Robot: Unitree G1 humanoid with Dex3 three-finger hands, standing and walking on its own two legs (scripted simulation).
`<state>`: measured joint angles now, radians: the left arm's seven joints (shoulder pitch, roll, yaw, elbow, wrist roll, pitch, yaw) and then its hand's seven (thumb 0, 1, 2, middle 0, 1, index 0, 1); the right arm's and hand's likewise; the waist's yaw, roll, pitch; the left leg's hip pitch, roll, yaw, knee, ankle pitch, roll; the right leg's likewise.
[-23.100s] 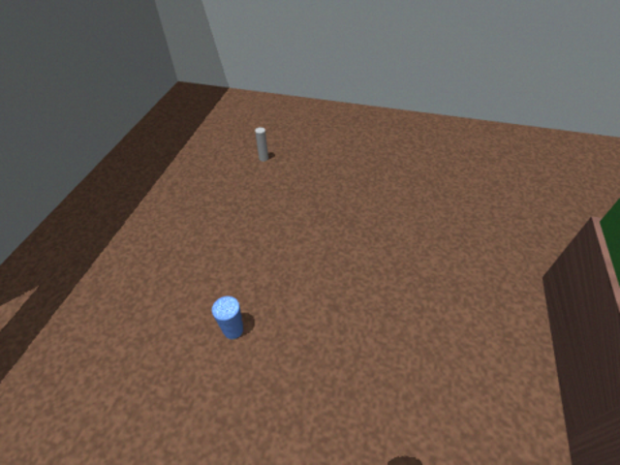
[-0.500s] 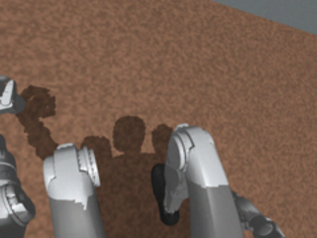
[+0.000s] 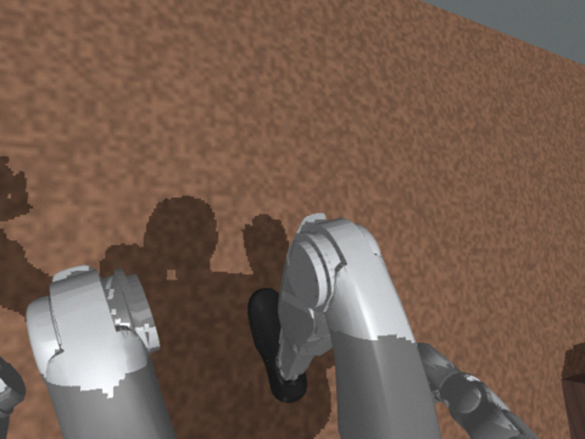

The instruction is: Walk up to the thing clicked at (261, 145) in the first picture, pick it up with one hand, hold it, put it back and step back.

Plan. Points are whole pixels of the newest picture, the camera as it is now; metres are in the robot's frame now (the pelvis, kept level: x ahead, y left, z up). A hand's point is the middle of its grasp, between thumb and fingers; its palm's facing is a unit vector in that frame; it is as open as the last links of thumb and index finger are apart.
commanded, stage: lower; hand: left
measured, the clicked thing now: out of the picture +0.44 +0.32 -0.16
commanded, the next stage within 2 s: loosen in 0.98 s
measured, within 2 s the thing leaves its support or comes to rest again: rests again in 0.88 s
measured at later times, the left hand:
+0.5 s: hand out of the picture +0.45 +0.31 -0.17, palm faces +0.47 -0.88 -0.02, open 6.9 cm
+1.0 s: hand out of the picture +0.45 +0.31 -0.18, palm faces +0.47 -0.88 -0.02, open 6.9 cm
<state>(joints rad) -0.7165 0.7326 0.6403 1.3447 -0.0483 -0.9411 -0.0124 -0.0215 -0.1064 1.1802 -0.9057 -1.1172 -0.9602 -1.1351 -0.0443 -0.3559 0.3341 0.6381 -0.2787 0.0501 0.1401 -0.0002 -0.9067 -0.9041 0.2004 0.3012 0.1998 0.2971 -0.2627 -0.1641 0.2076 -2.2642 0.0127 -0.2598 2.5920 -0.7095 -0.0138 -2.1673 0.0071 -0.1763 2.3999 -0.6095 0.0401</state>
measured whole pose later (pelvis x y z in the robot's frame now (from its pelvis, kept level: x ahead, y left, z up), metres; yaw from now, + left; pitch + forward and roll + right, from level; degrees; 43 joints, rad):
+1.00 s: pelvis -0.01 +0.01 -0.01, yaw -4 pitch +14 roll -17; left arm -0.72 0.90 0.62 1.50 -0.06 -1.07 0.05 -0.02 -0.11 1.18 -0.91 -1.11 -0.96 -1.13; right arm -0.16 -0.38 0.50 0.56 -0.36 0.05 0.14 0.00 -0.90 -0.90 0.20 0.30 0.20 0.30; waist -0.28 -0.27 0.32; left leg -2.22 0.02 -0.35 2.66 -0.72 0.00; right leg -2.09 0.05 -0.25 2.38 -0.58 0.07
